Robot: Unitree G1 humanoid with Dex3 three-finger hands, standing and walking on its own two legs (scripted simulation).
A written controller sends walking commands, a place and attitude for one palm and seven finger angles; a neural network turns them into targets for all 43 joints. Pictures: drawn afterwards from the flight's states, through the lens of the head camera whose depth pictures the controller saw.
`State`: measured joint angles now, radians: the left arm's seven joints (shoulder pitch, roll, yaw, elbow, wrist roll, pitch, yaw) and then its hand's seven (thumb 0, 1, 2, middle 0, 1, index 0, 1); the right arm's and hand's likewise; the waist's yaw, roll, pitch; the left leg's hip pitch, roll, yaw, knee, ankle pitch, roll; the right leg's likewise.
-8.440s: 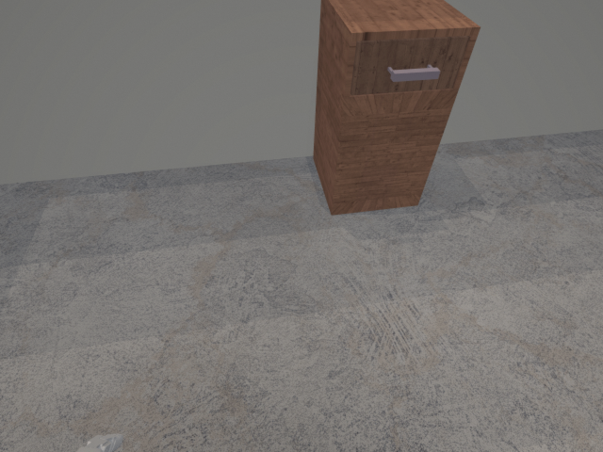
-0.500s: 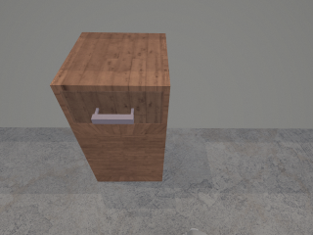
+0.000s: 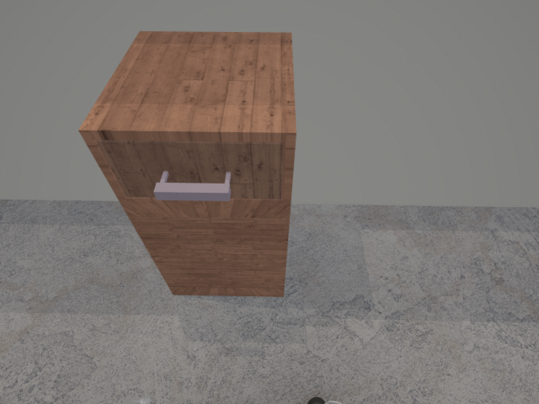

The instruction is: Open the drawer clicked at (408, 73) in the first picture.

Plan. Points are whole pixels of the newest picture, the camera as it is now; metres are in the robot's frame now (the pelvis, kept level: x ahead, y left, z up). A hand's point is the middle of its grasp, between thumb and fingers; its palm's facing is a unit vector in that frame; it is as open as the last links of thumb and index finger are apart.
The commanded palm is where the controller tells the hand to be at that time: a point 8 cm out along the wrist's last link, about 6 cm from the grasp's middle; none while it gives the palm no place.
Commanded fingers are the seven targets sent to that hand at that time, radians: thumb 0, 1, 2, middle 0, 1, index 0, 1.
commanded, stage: come to a stop and stand still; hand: left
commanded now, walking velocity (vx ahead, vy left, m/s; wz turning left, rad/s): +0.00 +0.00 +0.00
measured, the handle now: (194, 183) +0.55 +0.21 -0.07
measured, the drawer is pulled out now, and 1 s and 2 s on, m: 0.00 0.00 0.00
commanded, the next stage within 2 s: look again from close up in 0.42 s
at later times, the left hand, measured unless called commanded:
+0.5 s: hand out of the picture -0.04 +0.18 -0.16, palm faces +0.02 -0.98 -0.21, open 7.3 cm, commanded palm none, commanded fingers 0.00 0.90 0.90 -0.20 -0.30 -0.20 -0.30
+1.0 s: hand out of the picture -0.01 +0.20 -0.17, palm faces -0.01 -0.98 -0.20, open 7.3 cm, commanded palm none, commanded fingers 0.00 0.90 0.90 -0.20 -0.30 -0.20 -0.30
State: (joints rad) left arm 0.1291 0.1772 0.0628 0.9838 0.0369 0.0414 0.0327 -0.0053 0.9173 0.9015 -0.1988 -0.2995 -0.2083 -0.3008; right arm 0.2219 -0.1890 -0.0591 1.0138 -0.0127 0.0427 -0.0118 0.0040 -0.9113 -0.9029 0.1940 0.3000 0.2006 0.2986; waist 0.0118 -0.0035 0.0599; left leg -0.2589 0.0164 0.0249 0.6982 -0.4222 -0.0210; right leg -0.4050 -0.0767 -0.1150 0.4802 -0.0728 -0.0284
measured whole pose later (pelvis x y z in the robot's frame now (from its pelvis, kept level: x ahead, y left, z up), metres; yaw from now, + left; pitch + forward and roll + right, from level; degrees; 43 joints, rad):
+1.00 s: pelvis -0.03 +0.03 +0.00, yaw -2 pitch -1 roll +0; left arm 0.28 0.16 0.00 1.07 0.01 -0.01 0.03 0.00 0.92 0.90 -0.19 -0.30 -0.20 -0.30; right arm 0.31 -0.14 0.03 1.10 -0.02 -0.01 -0.03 0.01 -0.91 -0.90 0.20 0.30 0.20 0.30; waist -0.01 0.00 0.02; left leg -0.21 0.00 0.05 0.52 -0.30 0.02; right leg -0.18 0.00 -0.03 0.52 -0.32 -0.01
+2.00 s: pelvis -0.05 +0.00 -0.02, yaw -2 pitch +6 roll +2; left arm 0.27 0.37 -0.06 0.02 0.98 0.06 0.28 0.00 0.05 0.54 -0.28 -0.85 -0.28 -0.85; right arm 0.19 -0.24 0.01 0.61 -0.04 0.09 -0.04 0.01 -0.90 -0.90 0.20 0.30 0.21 0.30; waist 0.04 0.05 -0.06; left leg -0.47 0.02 0.06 0.69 -0.33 -0.01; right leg -0.48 0.00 -0.03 0.75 -0.39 -0.05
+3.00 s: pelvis -0.04 +0.03 +0.00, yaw -1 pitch +3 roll +0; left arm -0.06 0.44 -0.06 0.08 0.96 0.02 0.15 0.00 -0.49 0.30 -0.32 -1.20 -0.33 -1.20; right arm 0.16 -0.26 -0.02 0.65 0.00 0.11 -0.02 0.01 -0.91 -0.90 0.20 0.30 0.20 0.30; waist 0.08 0.07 -0.01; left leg -0.31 -0.02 0.04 0.51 -0.26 0.03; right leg -0.29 -0.02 -0.04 0.53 -0.30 -0.01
